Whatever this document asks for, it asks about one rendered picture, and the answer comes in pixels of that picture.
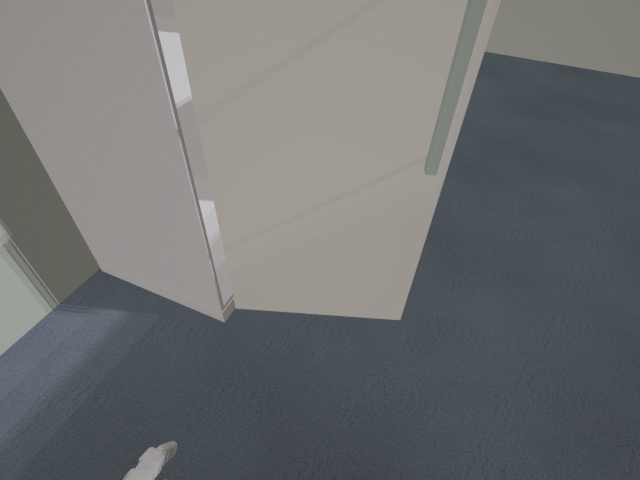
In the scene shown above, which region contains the handle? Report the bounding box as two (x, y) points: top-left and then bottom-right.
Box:
(424, 0), (488, 175)

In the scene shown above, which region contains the fridge door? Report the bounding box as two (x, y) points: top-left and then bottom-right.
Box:
(172, 0), (501, 320)

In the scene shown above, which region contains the robot left hand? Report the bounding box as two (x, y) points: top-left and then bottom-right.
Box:
(123, 441), (178, 480)

